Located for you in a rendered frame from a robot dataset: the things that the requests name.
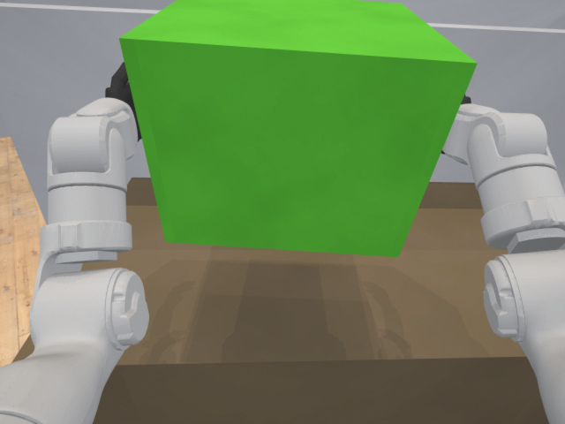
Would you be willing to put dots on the left robot upper arm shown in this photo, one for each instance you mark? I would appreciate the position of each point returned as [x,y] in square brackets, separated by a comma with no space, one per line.
[82,322]

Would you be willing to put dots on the robot right forearm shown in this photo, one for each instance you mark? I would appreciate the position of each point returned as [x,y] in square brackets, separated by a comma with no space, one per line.
[515,175]

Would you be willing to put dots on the robot left forearm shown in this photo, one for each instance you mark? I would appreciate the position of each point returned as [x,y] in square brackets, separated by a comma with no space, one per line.
[87,182]

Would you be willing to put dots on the carton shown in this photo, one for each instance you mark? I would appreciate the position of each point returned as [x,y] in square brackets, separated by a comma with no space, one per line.
[303,125]

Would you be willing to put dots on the right robot upper arm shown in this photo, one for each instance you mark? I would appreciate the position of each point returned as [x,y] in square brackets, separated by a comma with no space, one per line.
[524,299]

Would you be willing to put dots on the robot left hand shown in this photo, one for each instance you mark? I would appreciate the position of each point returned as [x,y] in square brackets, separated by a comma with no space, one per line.
[120,89]

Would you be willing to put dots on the pedestal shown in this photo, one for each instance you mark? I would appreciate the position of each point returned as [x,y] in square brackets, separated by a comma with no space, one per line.
[241,335]

